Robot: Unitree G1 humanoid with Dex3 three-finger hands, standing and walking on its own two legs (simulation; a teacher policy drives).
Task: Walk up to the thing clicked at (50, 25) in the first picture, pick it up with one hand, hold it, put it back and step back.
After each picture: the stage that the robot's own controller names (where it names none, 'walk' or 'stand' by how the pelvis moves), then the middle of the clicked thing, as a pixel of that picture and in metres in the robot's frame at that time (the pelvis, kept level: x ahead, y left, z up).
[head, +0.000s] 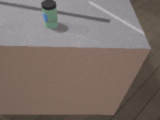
stand; (50, 14) +0.69 +0.15 +0.07
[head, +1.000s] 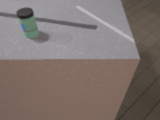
walk; (28, 23) +0.61 +0.25 +0.09
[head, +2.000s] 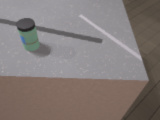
stand; (28, 35) +0.53 +0.22 +0.07
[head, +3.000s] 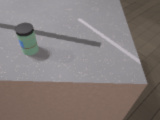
stand; (27, 39) +0.52 +0.22 +0.07
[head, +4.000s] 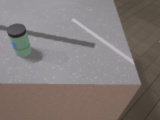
stand; (20, 40) +0.51 +0.24 +0.06
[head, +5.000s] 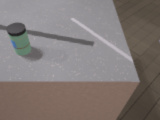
stand; (19, 39) +0.52 +0.25 +0.07
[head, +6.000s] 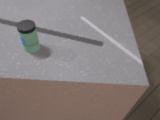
stand; (29, 36) +0.52 +0.21 +0.06
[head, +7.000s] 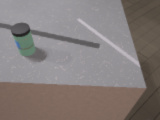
rise first; (24, 40) +0.50 +0.24 +0.07
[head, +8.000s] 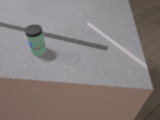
go down; (36, 40) +0.52 +0.23 +0.07
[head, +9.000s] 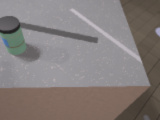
go down; (12, 36) +0.48 +0.21 +0.08
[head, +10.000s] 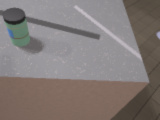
approach; (17, 28) +0.51 +0.20 +0.09
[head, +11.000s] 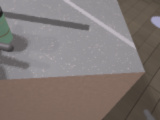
close in; out of the picture +0.50 +0.24 +0.11
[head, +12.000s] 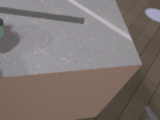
lift; out of the picture +0.50 +0.24 +0.12
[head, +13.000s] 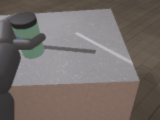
lift; (28, 36) +0.36 +0.14 +0.27
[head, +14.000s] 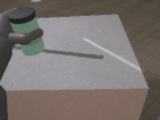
hold; (28, 32) +0.35 +0.15 +0.29
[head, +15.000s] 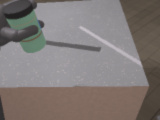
hold; (26, 27) +0.35 +0.15 +0.28
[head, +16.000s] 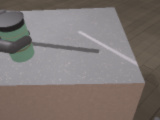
hold; (16, 38) +0.33 +0.17 +0.28
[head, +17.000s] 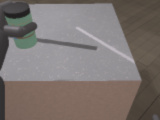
crouch; (21, 26) +0.40 +0.17 +0.26
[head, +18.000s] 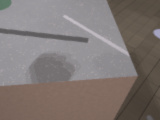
lower; out of the picture +0.50 +0.21 +0.29
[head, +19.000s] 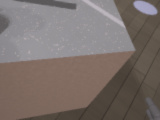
lower; out of the picture +0.54 +0.24 +0.14
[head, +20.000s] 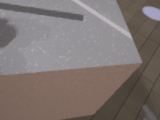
lower; out of the picture +0.51 +0.24 +0.13
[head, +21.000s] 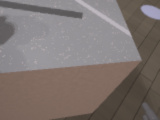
lower; out of the picture +0.52 +0.25 +0.13
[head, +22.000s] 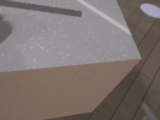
lower; out of the picture +0.52 +0.25 +0.13
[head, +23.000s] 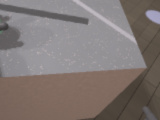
open; out of the picture +0.51 +0.25 +0.12
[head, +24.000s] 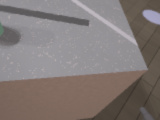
sink last; out of the picture +0.50 +0.24 +0.12
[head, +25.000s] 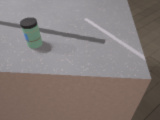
sink last; (31, 33) +0.55 +0.25 +0.10
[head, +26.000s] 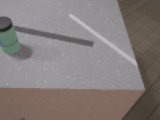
stand; (6, 36) +0.48 +0.27 +0.10
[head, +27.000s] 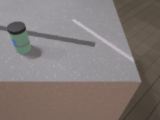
stand; (20, 38) +0.53 +0.25 +0.07
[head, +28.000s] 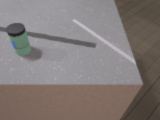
stand; (19, 39) +0.52 +0.25 +0.06
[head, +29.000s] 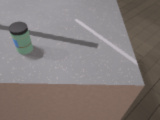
stand; (21, 38) +0.52 +0.24 +0.06
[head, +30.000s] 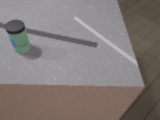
stand; (18, 37) +0.51 +0.24 +0.06
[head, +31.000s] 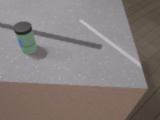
stand; (25, 38) +0.52 +0.23 +0.06
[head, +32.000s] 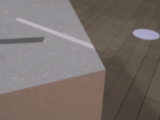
walk; out of the picture +0.43 +0.37 +0.23
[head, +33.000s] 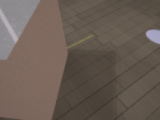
walk; out of the picture +0.63 +0.78 +0.10
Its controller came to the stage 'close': yes
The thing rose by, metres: 0.22
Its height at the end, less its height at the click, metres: +0.00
